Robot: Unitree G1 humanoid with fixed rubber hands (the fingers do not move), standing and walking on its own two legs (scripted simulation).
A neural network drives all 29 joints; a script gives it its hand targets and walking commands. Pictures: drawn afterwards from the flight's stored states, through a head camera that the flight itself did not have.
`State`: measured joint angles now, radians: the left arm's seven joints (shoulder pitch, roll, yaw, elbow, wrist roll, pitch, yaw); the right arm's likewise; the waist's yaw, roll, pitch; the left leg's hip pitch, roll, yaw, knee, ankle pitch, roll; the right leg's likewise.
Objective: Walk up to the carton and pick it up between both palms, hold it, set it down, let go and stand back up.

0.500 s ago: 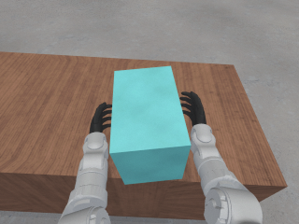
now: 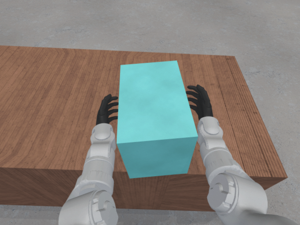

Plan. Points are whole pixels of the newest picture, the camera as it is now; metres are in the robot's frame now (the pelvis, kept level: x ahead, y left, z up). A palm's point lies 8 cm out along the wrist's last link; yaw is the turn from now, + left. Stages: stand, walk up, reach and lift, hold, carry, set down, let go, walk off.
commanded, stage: set down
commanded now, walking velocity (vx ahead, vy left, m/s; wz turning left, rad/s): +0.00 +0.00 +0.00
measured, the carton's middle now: (153, 118) +0.45 +0.02 -0.01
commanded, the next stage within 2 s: none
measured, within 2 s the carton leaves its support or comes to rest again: rests again in 0.52 s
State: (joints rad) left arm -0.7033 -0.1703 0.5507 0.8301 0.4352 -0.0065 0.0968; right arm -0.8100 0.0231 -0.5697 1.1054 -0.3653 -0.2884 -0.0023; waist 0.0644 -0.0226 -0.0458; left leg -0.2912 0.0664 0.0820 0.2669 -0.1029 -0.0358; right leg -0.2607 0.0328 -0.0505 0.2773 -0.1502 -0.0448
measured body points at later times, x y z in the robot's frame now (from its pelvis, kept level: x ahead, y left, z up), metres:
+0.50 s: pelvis +0.02 +0.00 +0.00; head +0.09 -0.01 +0.44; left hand +0.43 +0.16 +0.03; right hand +0.46 -0.13 +0.05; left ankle +0.01 +0.14 -0.75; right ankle -0.01 -0.09 -0.75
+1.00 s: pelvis +0.01 +0.00 -0.01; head +0.11 +0.00 +0.43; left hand +0.43 +0.15 +0.03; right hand +0.46 -0.13 +0.03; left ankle +0.01 +0.14 -0.75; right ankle -0.01 -0.09 -0.75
